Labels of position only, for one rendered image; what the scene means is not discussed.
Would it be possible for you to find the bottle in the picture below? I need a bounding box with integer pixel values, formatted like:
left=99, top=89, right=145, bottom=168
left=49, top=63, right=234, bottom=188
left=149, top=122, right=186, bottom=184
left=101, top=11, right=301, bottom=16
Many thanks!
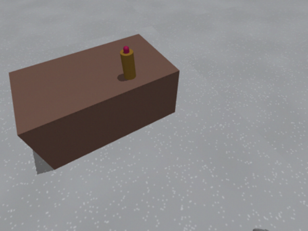
left=120, top=46, right=136, bottom=80

